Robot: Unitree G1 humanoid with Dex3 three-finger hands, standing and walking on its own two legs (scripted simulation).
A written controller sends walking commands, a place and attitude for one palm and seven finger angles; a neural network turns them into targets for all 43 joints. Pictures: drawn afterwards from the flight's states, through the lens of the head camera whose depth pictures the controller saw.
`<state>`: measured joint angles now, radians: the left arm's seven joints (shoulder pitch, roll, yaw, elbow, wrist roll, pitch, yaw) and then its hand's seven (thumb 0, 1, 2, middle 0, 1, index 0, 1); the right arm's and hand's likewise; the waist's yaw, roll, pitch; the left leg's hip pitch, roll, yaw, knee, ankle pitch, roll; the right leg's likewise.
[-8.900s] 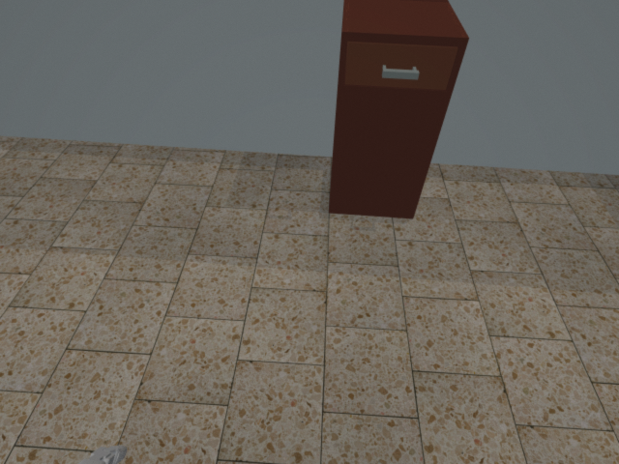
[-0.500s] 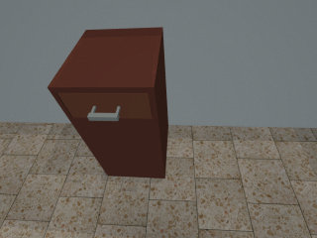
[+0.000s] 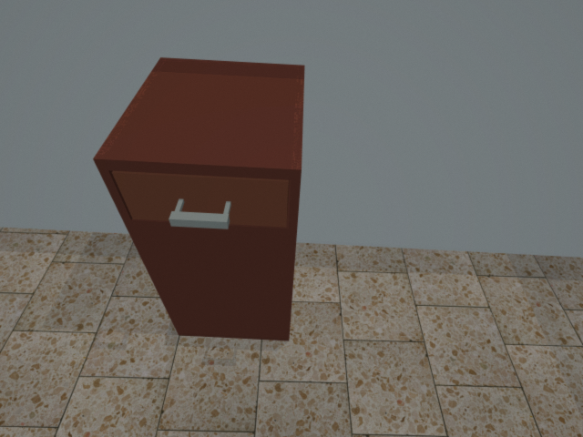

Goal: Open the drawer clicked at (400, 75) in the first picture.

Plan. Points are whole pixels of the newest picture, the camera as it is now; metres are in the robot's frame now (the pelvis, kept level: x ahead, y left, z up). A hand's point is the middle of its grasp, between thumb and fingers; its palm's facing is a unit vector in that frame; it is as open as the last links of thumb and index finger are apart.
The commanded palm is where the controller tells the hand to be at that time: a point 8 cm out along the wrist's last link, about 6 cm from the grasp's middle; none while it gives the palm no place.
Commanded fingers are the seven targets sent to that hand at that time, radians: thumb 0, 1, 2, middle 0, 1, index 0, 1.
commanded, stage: come to a stop and stand still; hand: left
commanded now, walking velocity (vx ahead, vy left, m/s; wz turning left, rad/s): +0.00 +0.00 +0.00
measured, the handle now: (202, 212) +0.54 +0.23 -0.07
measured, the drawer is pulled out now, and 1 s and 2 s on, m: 0.00 0.00 0.00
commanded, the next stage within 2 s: look again from close up in 0.42 s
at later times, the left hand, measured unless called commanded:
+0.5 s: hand out of the picture +0.00 +0.15 -0.18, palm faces +0.06 -0.98 -0.17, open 7.3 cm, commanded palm none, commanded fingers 0.00 0.90 0.90 -0.20 -0.30 -0.20 -0.30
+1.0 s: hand out of the picture +0.00 +0.16 -0.18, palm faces +0.03 -0.98 -0.21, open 7.4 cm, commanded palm none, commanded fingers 0.00 0.90 0.90 -0.20 -0.30 -0.20 -0.30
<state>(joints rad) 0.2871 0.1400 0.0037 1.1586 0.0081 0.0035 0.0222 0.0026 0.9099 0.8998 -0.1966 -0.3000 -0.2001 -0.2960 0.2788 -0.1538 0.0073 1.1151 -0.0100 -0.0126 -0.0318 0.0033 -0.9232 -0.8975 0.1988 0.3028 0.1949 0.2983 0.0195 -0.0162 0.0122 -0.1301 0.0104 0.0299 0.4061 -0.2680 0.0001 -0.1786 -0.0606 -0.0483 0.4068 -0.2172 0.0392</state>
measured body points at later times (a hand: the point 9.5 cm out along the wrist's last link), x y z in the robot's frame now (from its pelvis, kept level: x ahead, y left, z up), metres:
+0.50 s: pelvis +0.01 -0.01 +0.00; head +0.02 -0.01 +0.45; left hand +0.00 +0.20 -0.16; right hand -0.01 -0.21 -0.16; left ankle -0.03 +0.12 -0.74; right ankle +0.00 -0.14 -0.74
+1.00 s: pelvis +0.00 -0.01 -0.01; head +0.00 -0.03 +0.44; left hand +0.00 +0.21 -0.16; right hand +0.00 -0.23 -0.17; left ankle -0.03 +0.12 -0.74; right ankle +0.00 -0.14 -0.74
